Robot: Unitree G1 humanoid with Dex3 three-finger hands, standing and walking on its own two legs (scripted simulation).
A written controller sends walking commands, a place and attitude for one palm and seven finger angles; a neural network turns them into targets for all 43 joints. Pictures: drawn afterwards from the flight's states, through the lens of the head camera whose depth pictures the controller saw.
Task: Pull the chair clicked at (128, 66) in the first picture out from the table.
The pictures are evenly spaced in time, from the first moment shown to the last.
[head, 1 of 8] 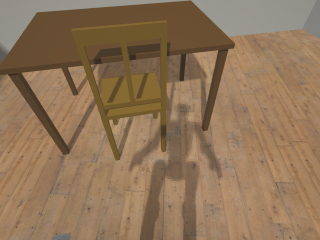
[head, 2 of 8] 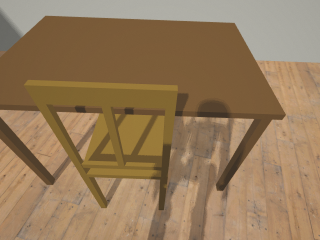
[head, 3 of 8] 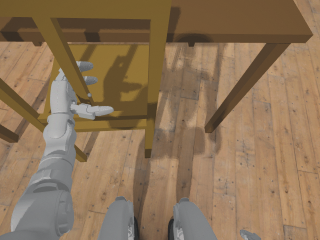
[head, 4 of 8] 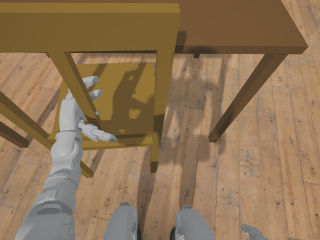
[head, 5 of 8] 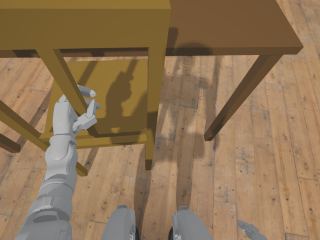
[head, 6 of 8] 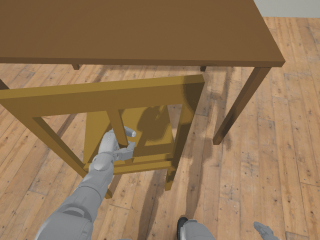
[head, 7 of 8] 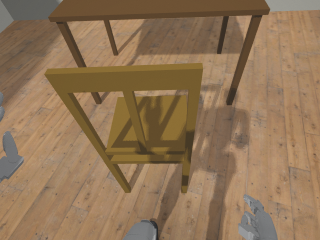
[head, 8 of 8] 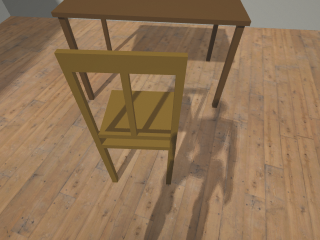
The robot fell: no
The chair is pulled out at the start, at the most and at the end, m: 0.00 0.61 0.60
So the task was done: yes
